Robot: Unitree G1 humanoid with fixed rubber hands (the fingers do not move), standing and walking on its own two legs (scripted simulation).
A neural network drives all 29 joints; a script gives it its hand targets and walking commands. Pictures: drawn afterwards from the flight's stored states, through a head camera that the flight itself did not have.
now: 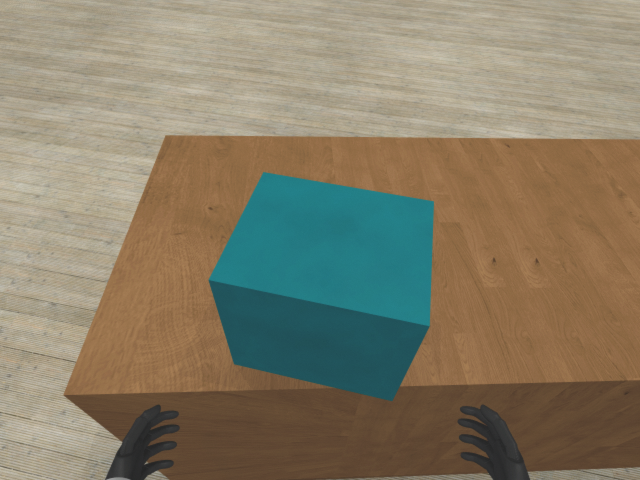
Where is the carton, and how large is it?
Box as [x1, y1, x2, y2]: [209, 172, 433, 400]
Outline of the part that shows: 263,172 209,278 210,286 234,363 392,400 429,326 433,201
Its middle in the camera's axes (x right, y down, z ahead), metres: +0.01 +0.07 +0.56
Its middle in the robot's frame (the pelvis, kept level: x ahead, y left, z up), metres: +0.37 +0.01 +0.01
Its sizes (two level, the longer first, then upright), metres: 0.243 0.196 0.220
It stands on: a pedestal, 0.68 m high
